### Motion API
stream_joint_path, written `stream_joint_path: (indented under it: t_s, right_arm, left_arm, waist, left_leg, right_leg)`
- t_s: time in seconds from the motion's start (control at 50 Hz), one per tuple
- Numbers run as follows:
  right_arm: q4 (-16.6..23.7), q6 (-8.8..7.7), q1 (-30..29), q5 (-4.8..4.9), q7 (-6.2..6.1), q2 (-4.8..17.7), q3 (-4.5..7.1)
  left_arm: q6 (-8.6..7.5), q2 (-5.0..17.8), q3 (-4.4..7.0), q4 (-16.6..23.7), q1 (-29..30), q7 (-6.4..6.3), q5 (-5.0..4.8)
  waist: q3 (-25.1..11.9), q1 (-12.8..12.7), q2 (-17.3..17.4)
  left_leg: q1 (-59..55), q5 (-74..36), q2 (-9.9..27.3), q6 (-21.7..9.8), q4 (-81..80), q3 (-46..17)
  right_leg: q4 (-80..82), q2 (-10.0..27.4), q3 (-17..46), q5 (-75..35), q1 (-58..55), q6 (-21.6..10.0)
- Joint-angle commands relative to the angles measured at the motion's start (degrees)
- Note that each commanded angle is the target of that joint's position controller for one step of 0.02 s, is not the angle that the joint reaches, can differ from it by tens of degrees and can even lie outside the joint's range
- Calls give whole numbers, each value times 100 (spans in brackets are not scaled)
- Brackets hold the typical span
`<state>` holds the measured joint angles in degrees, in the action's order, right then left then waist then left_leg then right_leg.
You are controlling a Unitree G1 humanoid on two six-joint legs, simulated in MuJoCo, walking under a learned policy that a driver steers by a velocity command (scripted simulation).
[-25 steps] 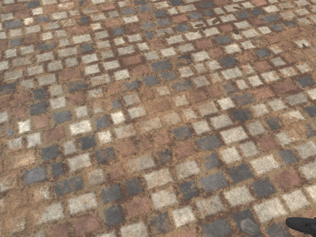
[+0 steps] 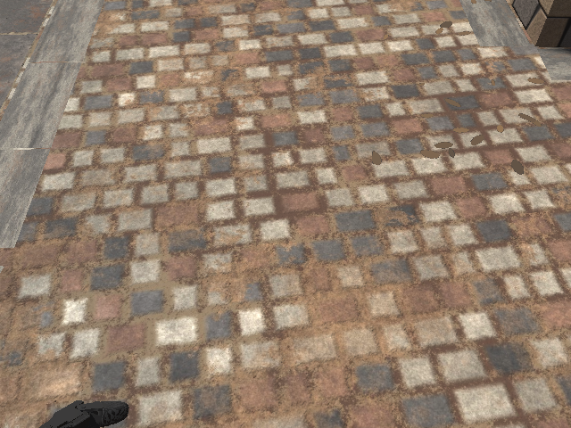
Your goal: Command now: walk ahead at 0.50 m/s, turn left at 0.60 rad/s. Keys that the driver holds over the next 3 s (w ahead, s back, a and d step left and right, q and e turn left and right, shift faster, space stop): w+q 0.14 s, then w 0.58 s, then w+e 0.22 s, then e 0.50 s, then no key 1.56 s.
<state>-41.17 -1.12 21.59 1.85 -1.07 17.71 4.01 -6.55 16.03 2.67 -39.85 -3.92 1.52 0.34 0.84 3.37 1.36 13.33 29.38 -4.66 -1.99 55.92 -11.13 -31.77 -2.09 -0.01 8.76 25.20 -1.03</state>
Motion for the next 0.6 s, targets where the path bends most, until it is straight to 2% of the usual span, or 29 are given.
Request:
stream_joint_path:
  t_s: [0.02, 0.04, 0.06, 0.1, 0.14, 0.18, 0.22, 0.28, 0.32, 0.36, 0.38, 0.4, 0.42, 0.44, 0.46, 0.48, 0.5, 0.52, 0.54, 0.56, 0.6]
  right_arm:
    - [602, -83, -324, -23, -21, 872, 156]
    - [672, -86, -556, -82, -3, 799, 169]
    - [692, -69, -543, -57, 32, 688, 173]
    - [697, -8, -494, 0, 70, 445, 136]
    - [808, 32, -704, -33, 82, 300, 91]
    - [864, 10, -900, -74, 98, 194, 40]
    - [866, -46, -1108, -79, 154, 117, -10]
    - [975, -148, -1721, -85, 267, 39, -80]
    - [1087, -176, -2051, -63, 325, 55, -95]
    - [1169, -186, -2194, -70, 359, 163, -65]
    - [1172, -188, -2124, -91, 367, 250, -28]
    - [1097, -187, -1808, -123, 360, 383, 44]
    - [855, -177, -1042, -142, 335, 584, 172]
    - [587, -142, -142, -139, 261, 913, 328]
    - [500, -111, 456, -217, 174, 1567, 449]
    - [537, -136, 483, -143, 187, 1356, 361]
    - [503, -186, 173, -144, 221, 1005, 234]
    - [488, -219, -148, -133, 228, 818, 175]
    - [468, -244, -476, -144, 244, 643, 122]
    - [486, -280, -708, -182, 260, 477, 72]
    - [449, -355, -879, -202, 258, 439, 74]
  left_arm:
    - [73, 762, 267, 101, -1083, -66, -1]
    - [98, 644, 229, 54, -912, -81, 24]
    - [87, 568, 195, 21, -840, -103, 62]
    - [44, 529, 201, -64, -819, -113, 16]
    - [5, 680, 256, -176, -875, -116, -17]
    - [0, 805, 292, -292, -1002, -105, -8]
    - [23, 858, 291, -372, -1012, -86, -29]
    - [88, 988, 301, -519, -1201, -90, -114]
    - [144, 1100, 321, -668, -1455, -88, -176]
    - [219, 1199, 344, -798, -1582, -94, -231]
    - [255, 1260, 354, -836, -1574, -104, -252]
    - [289, 1322, 359, -863, -1532, -121, -271]
    - [321, 1287, 327, -885, -1481, -143, -276]
    - [307, 1091, 234, -844, -1516, -174, -189]
    - [221, 466, 7, -551, -1870, -130, 1]
    - [88, 528, -14, -640, -1877, -96, -69]
    - [28, 988, 132, -500, -1402, -53, -272]
    - [-5, 947, 116, -399, -1060, -50, -311]
    - [-2, 876, 119, -421, -959, -80, -209]
    - [53, 860, 146, -465, -1038, -87, -139]
    - [184, 650, 112, -572, -1285, -69, -121]
  waist:
    - [-553, -760, -628]
    - [-205, -675, -557]
    - [-108, -540, -712]
    - [-42, -462, -827]
    - [66, -461, -695]
    - [63, -502, -548]
    - [84, -543, -493]
    - [257, -735, -448]
    - [358, -812, -465]
    - [388, -746, -541]
    - [305, -630, -609]
    - [57, -379, -682]
    - [-404, 71, -629]
    - [-965, 467, -498]
    - [-1806, 347, 827]
    - [-2497, 336, 1078]
    - [-1659, 346, 706]
    - [-987, 206, 579]
    - [-597, 5, 300]
    - [-409, -200, 382]
    - [-360, -431, 411]
  left_leg:
    - [3089, -536, 627, 168, 1852, 250]
    - [2978, -813, 784, 179, 1592, 278]
    - [2714, -997, 942, 164, 1410, 294]
    - [2528, -1099, 1046, 171, 1135, 450]
    - [2704, -1295, 1122, 218, 759, 502]
    - [2774, -1697, 1118, 246, 226, 486]
    - [2608, -2263, 1058, 218, -504, 578]
    - [2232, -2852, 926, 159, -1536, 939]
    - [2155, -2801, 873, 87, -1932, 1047]
    - [2076, -2420, 791, -57, -2220, 1121]
    - [1833, -2199, 687, -156, -2354, 1211]
    - [1243, -2120, 516, -274, -2522, 1355]
    - [88, -2393, 327, -438, -2798, 1504]
    - [-1447, -2539, 530, -607, -2647, 1168]
    - [-3632, -2013, 2110, -1409, -2723, -1415]
    - [-3806, -1593, 2758, -1878, -3604, -3244]
    - [-3215, -1495, 2523, -1599, -3714, -2435]
    - [-2404, -1839, 2242, -1405, -3790, -1569]
    - [-1673, -2227, 1989, -1273, -3945, -1028]
    - [-1118, -2611, 1804, -1194, -4143, -665]
    - [-561, -2903, 1714, -1266, -4503, -365]
  right_leg:
    - [1562, 2159, 2948, 1654, -3155, -922]
    - [1681, 1938, 2371, 965, -2591, -890]
    - [1809, 1777, 1923, 536, -2232, -828]
    - [2062, 1648, 1333, 114, -1958, -868]
    - [2245, 1730, 965, -320, -1911, -986]
    - [2327, 1755, 685, -732, -2002, -1075]
    - [2367, 1627, 273, -1047, -2040, -1030]
    - [2401, 1530, -160, -1148, -2047, -926]
    - [2374, 1670, -171, -1208, -2305, -903]
    - [2189, 1846, -166, -1676, -2683, -842]
    - [1947, 1876, -225, -2339, -2822, -788]
    - [1473, 1826, -358, -3289, -2864, -697]
    - [565, 1637, -611, -3950, -2634, -545]
    - [-664, 1382, -767, -3331, -1755, -326]
    - [-2978, 627, -844, -288, 544, 72]
    - [-4065, 164, 174, 2495, 1313, 107]
    - [-4373, 509, 422, 2249, 1859, 41]
    - [-4140, 755, 294, 1766, 1918, -20]
    - [-3760, 934, 245, 1345, 1730, 1]
    - [-3468, 1076, 294, 1024, 1371, 33]
    - [-3263, 1113, 280, 691, 924, 142]
